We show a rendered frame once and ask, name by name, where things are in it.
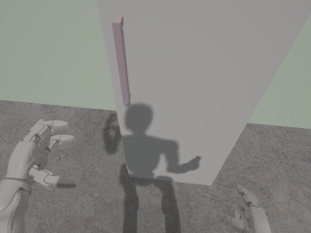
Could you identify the fridge door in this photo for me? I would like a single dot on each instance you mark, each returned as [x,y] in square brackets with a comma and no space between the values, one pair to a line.
[196,71]

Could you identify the robot left forearm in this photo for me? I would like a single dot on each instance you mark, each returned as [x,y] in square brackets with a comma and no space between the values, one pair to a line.
[14,201]

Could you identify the right robot hand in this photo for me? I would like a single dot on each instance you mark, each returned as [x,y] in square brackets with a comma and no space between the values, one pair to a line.
[256,219]

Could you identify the handle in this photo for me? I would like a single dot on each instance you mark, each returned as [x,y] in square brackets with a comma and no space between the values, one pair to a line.
[121,59]

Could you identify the left robot hand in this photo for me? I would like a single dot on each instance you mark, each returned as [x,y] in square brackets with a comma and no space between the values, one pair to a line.
[22,163]

